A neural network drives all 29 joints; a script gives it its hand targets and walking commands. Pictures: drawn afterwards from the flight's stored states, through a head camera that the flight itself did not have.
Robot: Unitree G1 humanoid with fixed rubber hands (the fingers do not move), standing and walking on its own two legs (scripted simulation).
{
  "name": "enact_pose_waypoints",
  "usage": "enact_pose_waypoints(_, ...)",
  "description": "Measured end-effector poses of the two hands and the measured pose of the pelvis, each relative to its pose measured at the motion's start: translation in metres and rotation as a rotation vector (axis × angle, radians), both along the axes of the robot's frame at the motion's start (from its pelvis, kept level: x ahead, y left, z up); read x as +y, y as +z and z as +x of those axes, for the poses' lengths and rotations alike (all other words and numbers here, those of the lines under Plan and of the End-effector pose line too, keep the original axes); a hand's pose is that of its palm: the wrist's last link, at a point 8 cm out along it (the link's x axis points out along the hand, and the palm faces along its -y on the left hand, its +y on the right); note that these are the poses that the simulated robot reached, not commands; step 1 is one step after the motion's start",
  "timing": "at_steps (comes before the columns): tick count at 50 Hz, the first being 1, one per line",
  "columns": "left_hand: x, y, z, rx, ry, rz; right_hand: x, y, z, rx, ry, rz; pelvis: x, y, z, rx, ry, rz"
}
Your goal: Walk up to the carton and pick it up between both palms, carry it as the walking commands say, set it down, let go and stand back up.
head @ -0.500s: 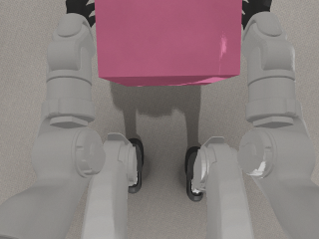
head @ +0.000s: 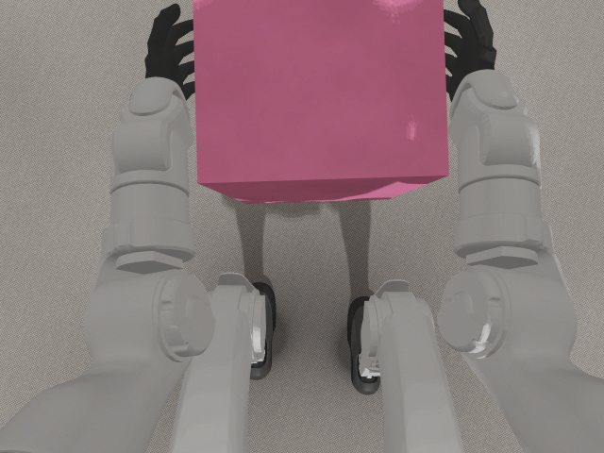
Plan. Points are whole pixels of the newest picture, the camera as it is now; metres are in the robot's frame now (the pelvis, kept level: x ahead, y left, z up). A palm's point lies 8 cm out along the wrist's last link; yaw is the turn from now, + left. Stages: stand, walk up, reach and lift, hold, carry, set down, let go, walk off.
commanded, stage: reach and lift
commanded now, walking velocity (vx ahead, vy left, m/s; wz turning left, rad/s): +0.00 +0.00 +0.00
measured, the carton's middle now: (316, 87) +0.56 +0.01 -0.16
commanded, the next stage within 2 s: none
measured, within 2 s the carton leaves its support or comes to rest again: neither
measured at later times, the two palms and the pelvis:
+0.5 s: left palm (141, 80) +0.50 +0.17 -0.01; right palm (511, 67) +0.51 -0.15 +0.00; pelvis +0.01 +0.00 +0.06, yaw +0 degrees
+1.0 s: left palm (91, 71) +0.47 +0.17 +0.07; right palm (575, 54) +0.49 -0.15 +0.07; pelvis +0.02 +0.00 +0.12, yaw +0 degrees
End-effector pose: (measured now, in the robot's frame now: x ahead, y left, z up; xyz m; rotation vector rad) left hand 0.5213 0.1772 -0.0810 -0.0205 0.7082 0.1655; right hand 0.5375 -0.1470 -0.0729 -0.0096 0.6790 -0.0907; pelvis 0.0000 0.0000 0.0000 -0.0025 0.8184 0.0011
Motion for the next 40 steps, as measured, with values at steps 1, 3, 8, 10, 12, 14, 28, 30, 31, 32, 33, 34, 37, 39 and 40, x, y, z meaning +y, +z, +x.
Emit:
enact_pose_waypoints(1, 0.000, 0.003, -0.001, 0.001, 0.000, -0.001, 0.000, 0.003, -0.001, 0.001, 0.000, 0.000, 0.000, 0.002, 0.000, 0.000, 0.000, 0.000)
enact_pose_waypoints(3, -0.001, 0.009, -0.003, 0.002, 0.001, -0.002, -0.001, 0.009, -0.003, 0.002, 0.000, 0.000, 0.001, 0.007, 0.001, 0.000, 0.000, 0.000)
enact_pose_waypoints(8, -0.002, 0.023, -0.008, 0.004, 0.003, -0.005, -0.002, 0.024, -0.008, 0.005, 0.000, 0.001, 0.001, 0.019, 0.003, -0.002, -0.001, 0.000)
enact_pose_waypoints(10, -0.002, 0.029, -0.010, 0.005, 0.004, -0.006, -0.002, 0.030, -0.009, 0.005, 0.000, 0.001, 0.002, 0.023, 0.003, -0.003, -0.001, 0.000)
enact_pose_waypoints(12, -0.002, 0.035, -0.012, 0.005, 0.005, -0.007, -0.002, 0.035, -0.011, 0.006, 0.000, 0.002, 0.002, 0.028, 0.004, -0.004, -0.002, 0.000)
enact_pose_waypoints(14, -0.003, 0.040, -0.014, 0.005, 0.007, -0.008, -0.003, 0.041, -0.013, 0.006, 0.000, 0.002, 0.002, 0.033, 0.005, -0.006, -0.002, 0.001)
enact_pose_waypoints(28, -0.003, 0.081, -0.029, 0.004, 0.015, -0.014, -0.003, 0.081, -0.027, 0.005, 0.002, 0.005, 0.000, 0.065, 0.012, -0.028, -0.003, 0.002)
enact_pose_waypoints(30, -0.003, 0.087, -0.031, 0.004, 0.015, -0.015, -0.003, 0.087, -0.029, 0.005, 0.003, 0.005, 0.000, 0.070, 0.013, -0.034, -0.003, 0.002)
enact_pose_waypoints(31, -0.003, 0.090, -0.032, 0.004, 0.016, -0.015, -0.003, 0.090, -0.030, 0.005, 0.003, 0.005, 0.000, 0.072, 0.013, -0.037, -0.003, 0.002)
enact_pose_waypoints(32, -0.003, 0.093, -0.033, 0.004, 0.016, -0.015, -0.003, 0.093, -0.031, 0.005, 0.003, 0.005, 0.000, 0.074, 0.013, -0.040, -0.003, 0.002)
enact_pose_waypoints(33, -0.003, 0.096, -0.034, 0.004, 0.016, -0.016, -0.003, 0.096, -0.032, 0.005, 0.003, 0.005, 0.000, 0.077, 0.014, -0.043, -0.003, 0.002)
enact_pose_waypoints(34, -0.003, 0.099, -0.035, 0.004, 0.016, -0.016, -0.003, 0.099, -0.033, 0.005, 0.003, 0.005, -0.001, 0.079, 0.014, -0.046, -0.003, 0.002)
enact_pose_waypoints(37, -0.003, 0.108, -0.039, 0.004, 0.017, -0.017, -0.003, 0.108, -0.036, 0.005, 0.004, 0.005, -0.001, 0.086, 0.016, -0.056, -0.003, 0.002)
enact_pose_waypoints(39, -0.003, 0.114, -0.041, 0.004, 0.017, -0.017, -0.003, 0.114, -0.038, 0.005, 0.004, 0.005, -0.001, 0.091, 0.016, -0.063, -0.003, 0.002)
enact_pose_waypoints(40, -0.003, 0.117, -0.042, 0.005, 0.017, -0.017, -0.003, 0.117, -0.040, 0.005, 0.004, 0.005, -0.001, 0.093, 0.017, -0.067, -0.003, 0.002)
